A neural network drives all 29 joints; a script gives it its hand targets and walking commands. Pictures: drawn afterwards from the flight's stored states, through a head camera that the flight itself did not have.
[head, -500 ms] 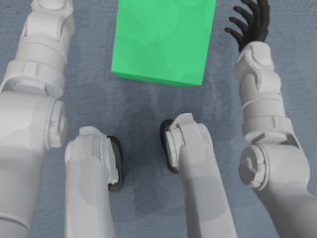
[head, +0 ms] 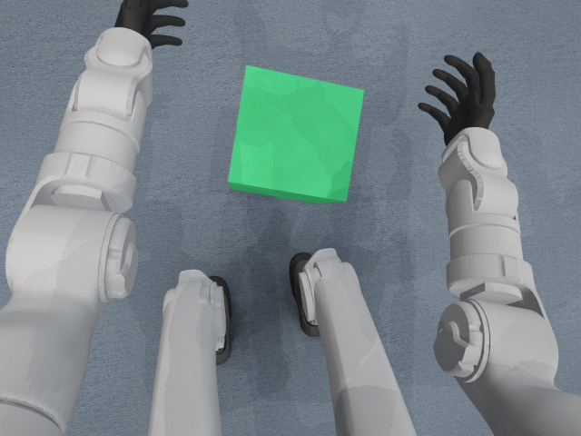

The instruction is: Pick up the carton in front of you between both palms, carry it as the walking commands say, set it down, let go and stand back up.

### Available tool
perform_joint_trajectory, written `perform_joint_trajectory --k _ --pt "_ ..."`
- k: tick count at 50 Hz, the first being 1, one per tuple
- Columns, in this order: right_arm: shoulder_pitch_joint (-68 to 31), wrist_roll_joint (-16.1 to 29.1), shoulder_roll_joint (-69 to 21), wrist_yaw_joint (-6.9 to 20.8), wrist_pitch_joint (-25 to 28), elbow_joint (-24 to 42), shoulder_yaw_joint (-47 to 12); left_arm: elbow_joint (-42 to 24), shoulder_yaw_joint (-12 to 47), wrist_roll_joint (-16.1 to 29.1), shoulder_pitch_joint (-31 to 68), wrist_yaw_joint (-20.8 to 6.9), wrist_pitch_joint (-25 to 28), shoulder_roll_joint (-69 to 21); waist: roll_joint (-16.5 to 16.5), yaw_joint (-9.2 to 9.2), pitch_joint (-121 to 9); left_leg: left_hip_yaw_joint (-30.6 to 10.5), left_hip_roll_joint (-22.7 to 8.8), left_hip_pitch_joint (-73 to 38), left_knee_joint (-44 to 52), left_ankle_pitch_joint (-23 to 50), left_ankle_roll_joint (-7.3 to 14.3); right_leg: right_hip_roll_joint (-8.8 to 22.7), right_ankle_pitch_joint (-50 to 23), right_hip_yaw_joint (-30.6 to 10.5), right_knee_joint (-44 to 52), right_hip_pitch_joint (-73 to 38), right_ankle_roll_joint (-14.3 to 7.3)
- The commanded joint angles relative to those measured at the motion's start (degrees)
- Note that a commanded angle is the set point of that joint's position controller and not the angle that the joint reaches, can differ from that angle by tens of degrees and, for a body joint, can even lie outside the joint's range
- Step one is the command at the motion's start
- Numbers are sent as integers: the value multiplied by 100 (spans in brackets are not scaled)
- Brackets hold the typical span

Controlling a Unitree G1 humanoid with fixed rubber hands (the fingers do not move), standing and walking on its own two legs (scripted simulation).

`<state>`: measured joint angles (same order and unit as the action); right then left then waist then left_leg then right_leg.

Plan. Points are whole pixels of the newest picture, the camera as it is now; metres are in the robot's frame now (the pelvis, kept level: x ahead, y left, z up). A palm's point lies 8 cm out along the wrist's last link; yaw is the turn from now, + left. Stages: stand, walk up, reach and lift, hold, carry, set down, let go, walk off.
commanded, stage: set down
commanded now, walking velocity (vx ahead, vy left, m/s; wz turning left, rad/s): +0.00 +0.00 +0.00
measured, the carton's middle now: (288, 147) +0.49 -0.09 -0.42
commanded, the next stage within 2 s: let go in 0.22 s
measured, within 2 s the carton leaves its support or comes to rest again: neither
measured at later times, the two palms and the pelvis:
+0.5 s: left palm (67, 58) +0.49 +0.14 +0.02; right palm (547, 139) +0.40 -0.25 +0.03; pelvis +0.03 -0.01 +0.13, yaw +3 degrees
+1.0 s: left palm out of the picture +0.35 +0.19 +0.12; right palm out of the picture +0.28 -0.25 +0.15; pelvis +0.11 -0.02 +0.22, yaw +2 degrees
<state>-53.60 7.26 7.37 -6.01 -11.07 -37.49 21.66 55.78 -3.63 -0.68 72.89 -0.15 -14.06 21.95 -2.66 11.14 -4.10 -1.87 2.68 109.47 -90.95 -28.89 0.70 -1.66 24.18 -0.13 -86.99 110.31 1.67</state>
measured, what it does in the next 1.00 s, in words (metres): rises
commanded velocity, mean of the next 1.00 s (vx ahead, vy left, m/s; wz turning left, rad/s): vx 0.00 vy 0.00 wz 0.00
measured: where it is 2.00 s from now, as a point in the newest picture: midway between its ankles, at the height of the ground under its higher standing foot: (264, 321)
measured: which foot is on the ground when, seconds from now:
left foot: down 0.00-1.00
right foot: down 0.00-1.00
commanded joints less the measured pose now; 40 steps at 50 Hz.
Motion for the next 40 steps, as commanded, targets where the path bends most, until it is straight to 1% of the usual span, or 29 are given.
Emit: perform_joint_trajectory --k 1,7,10,12,14,17,19,21,23,25,28,31,33,36,40 --pt "-804 -82 703 69 108 611 132 -585 -135 -69 1608 -25 100 393 -1028 326 -5821 108 214 -4199 1221 1692 -115 -207 -2213 693 1010 -2928 283" --pt "-709 -259 658 162 147 619 231 -491 -253 -167 1466 -103 145 337 -893 352 -5678 37 206 -4678 1973 1812 -129 -184 -2307 653 1705 -3442 301" --pt "-681 -354 568 210 166 504 281 -344 -320 -231 1398 -157 170 280 -831 349 -5394 16 192 -4732 2306 1714 -143 -163 -2231 625 2025 -3576 306" --pt "-588 -439 489 259 200 448 287 -266 -422 -317 1242 -175 212 223 -777 296 -5305 14 193 -4790 2513 1717 -154 -155 -2224 598 2220 -3748 308" --pt "-368 -534 455 332 247 446 272 -269 -543 -437 953 -147 258 133 -733 238 -5429 8 205 -5009 2702 1912 -166 -159 -2359 579 2398 -4040 302" --pt "219 -697 481 503 344 577 203 -525 -723 -627 251 -20 334 -140 -682 164 -5777 -13 227 -5553 2959 2446 -194 -183 -2728 557 2649 -4572 268" --pt "696 -812 533 650 408 725 101 -864 -814 -733 -335 117 386 -400 -638 112 -5916 -28 231 -5932 3161 2784 -221 -198 -2957 529 2831 -4961 220" --pt "1185 -914 602 796 464 900 -52 -1292 -875 -816 -956 299 442 -680 -560 54 -5901 -33 242 -6241 3399 2946 -250 -202 -3066 483 3025 -5395 158" --pt "1602 -979 713 945 527 1073 -236 -1785 -923 -873 -1542 515 499 -926 -461 -28 -5679 -37 246 -6445 3671 2873 -276 -195 -3017 413 3238 -5826 88" --pt "1969 -1000 830 1086 577 1209 -421 -2270 -904 -841 -2031 682 556 -1101 -346 -73 -5267 -16 241 -6523 3960 2568 -280 -173 -2883 322 3464 -6266 24" --pt "2563 -920 901 1235 640 1298 -743 -2775 -828 -716 -2702 805 653 -1221 -201 -141 -4407 35 211 -6490 4393 1929 -252 -107 -2562 166 3811 -6928 -46" --pt "3214 -802 883 1316 714 1258 -1071 -2917 -739 -591 -3454 799 783 -1243 -24 -193 -3614 83 176 -6460 4730 1497 -214 -36 -2330 21 4150 -7572 -67" --pt "3674 -742 870 1333 783 1242 -1245 -2879 -668 -519 -4006 744 887 -1221 116 -222 -3226 102 155 -6506 4906 1421 -189 8 -2388 -68 4349 -8031 -61" --pt "4342 -634 844 1300 895 1348 -1477 -2783 -594 -457 -4789 624 1052 -1126 332 -302 -2836 129 148 -6590 5136 1495 -143 74 -2866 -216 4569 -8852 -23" --pt "5143 -520 804 1184 1030 1647 -1709 -2689 -509 -401 -5677 485 1258 -1004 582 -421 -2482 122 175 -6846 5459 1772 -67 152 -3812 -379 4772 -9764 52"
